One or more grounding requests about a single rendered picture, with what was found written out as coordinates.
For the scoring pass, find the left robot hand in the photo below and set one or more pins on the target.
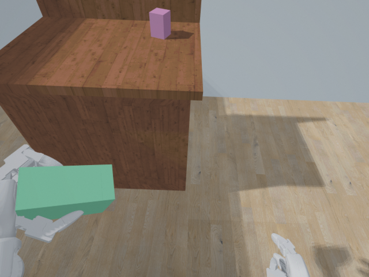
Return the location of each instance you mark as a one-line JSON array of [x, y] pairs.
[[39, 228]]

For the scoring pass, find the robot left forearm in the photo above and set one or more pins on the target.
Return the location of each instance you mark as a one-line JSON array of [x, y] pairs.
[[11, 264]]

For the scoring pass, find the sponge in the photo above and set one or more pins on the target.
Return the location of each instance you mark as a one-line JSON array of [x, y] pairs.
[[55, 191]]

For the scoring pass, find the table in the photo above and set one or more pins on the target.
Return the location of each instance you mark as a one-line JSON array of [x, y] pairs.
[[87, 85]]

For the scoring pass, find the right robot hand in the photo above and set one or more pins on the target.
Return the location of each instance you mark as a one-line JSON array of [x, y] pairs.
[[292, 265]]

